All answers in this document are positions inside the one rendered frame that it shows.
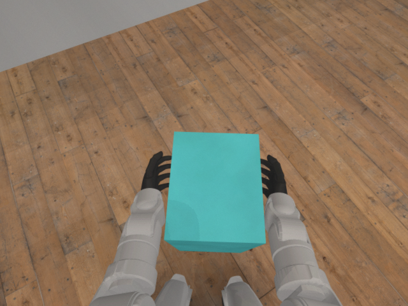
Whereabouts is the right robot hand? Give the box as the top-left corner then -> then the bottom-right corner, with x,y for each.
260,155 -> 288,199

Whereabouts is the left robot thigh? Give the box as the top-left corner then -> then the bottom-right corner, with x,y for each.
154,279 -> 193,306

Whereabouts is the robot left forearm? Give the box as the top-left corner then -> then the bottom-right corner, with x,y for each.
89,188 -> 165,305

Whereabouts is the robot thigh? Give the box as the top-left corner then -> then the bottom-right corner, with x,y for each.
221,282 -> 263,306
154,279 -> 193,306

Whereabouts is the carton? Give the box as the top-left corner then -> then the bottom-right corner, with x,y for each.
164,131 -> 266,253

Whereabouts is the robot right forearm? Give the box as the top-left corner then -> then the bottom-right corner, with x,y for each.
264,193 -> 343,306

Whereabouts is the left robot hand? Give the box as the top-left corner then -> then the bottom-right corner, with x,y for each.
141,151 -> 171,191

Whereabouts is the left robot upper arm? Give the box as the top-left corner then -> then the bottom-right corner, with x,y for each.
89,291 -> 156,306

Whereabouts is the right robot thigh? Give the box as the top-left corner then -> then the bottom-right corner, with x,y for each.
221,282 -> 263,306

